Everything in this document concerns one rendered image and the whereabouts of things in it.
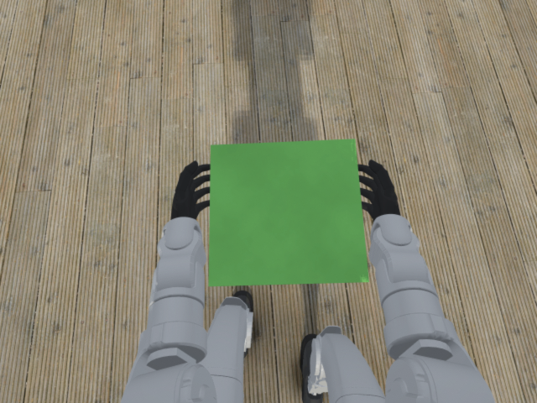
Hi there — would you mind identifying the left robot thigh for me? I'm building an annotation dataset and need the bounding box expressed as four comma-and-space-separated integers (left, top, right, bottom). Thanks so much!
198, 305, 253, 403

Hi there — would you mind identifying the robot left forearm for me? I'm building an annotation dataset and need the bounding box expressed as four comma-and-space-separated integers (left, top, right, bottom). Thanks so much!
120, 217, 207, 403

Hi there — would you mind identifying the robot left upper arm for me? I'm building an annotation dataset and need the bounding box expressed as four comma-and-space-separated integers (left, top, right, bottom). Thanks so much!
122, 362, 217, 403

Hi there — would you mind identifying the carton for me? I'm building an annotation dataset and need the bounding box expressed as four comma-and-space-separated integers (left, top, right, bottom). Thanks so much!
209, 139, 369, 286

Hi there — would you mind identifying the robot left hand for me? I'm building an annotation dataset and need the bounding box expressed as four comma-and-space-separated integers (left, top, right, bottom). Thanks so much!
170, 160, 211, 220

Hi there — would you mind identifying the right robot shin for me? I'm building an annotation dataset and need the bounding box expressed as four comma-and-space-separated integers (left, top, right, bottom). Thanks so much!
308, 326, 341, 394

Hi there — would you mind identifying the robot right hand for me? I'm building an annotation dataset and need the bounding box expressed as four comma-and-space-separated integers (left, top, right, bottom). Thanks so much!
358, 160, 401, 221

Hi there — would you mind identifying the robot right forearm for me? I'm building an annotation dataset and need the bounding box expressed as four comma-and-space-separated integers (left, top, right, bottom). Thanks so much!
368, 214, 495, 402

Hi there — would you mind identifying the robot right upper arm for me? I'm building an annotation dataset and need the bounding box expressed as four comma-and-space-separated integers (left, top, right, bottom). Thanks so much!
385, 354, 495, 403

